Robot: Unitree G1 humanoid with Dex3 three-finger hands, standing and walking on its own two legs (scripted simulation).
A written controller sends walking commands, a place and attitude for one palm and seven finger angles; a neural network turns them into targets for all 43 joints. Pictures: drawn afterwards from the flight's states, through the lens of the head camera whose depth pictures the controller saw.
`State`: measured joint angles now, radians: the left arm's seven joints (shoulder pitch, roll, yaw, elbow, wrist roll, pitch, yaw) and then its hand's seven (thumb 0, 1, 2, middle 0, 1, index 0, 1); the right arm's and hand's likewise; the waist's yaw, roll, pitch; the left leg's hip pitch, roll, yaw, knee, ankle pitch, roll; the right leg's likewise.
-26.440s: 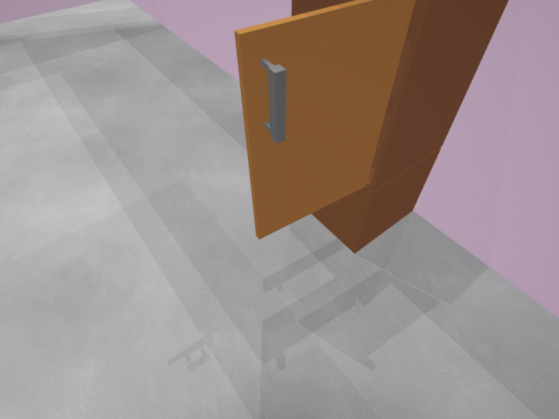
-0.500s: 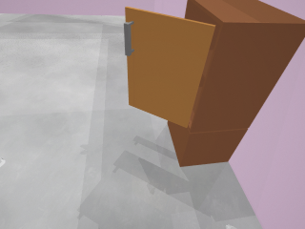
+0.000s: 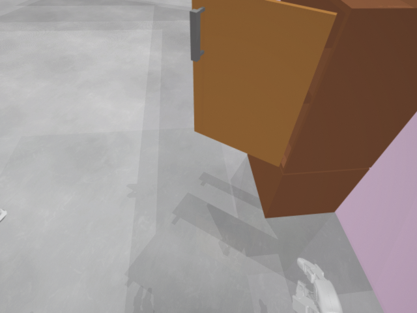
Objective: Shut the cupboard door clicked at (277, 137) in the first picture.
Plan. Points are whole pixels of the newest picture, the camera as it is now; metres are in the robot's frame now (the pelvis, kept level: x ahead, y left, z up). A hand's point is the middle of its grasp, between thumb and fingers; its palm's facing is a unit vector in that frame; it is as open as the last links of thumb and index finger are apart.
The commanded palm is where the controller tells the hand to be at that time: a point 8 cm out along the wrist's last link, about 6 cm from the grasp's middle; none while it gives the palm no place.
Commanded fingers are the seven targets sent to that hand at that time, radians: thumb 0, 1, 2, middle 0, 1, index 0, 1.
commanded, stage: stop stepping back and stand still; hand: left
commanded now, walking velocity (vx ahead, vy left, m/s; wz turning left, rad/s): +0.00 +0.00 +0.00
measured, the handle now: (198, 34) +0.89 +0.10 +0.12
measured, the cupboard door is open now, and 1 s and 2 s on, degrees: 54 54 54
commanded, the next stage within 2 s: let the arm hang, fingers relaxed in 0.70 s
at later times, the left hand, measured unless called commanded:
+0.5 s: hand out of the picture +0.15 +0.31 +0.16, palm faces +0.46 -0.74 -0.49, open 7.4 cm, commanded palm +0.09 +0.32 +0.18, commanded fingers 0.00 0.90 0.90 -0.20 -0.30 -0.20 -0.30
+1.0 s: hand out of the picture +0.11 +0.26 -0.08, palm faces +0.02 -0.92 -0.39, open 7.4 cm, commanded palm none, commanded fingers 0.00 0.90 0.90 -0.20 -0.30 -0.20 -0.30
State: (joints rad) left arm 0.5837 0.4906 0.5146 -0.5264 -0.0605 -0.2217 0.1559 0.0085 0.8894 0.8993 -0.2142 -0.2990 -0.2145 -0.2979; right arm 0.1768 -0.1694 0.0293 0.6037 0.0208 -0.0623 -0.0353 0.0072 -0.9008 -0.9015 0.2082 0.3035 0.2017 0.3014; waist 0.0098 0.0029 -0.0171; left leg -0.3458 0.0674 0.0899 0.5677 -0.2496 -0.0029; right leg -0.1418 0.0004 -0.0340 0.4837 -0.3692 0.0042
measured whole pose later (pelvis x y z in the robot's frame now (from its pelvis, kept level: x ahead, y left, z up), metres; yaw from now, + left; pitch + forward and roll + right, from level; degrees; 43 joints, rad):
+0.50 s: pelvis -0.04 +0.02 +0.01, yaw +1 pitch +0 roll -2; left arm 0.58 0.42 0.45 -0.43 -0.05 -0.18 0.16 0.01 0.89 0.90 -0.21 -0.30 -0.21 -0.30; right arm 0.23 -0.19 0.02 0.62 0.02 -0.07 -0.07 0.01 -0.90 -0.90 0.21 0.30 0.20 0.30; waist 0.00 0.03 -0.02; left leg -0.35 0.05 0.08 0.48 -0.15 0.03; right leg -0.14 -0.01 -0.05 0.40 -0.27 0.03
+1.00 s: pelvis -0.05 +0.02 -0.01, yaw +2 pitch +0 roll -1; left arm 0.27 0.30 0.05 0.48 0.03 0.04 -0.01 0.01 0.91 0.90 -0.20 -0.30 -0.20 -0.29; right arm 0.11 -0.32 0.01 0.81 -0.01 -0.03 0.02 0.01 -0.90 -0.90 0.21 0.30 0.20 0.30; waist -0.02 0.09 -0.01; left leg -0.41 0.02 0.08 0.58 -0.18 0.05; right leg -0.23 -0.04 -0.05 0.57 -0.35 0.04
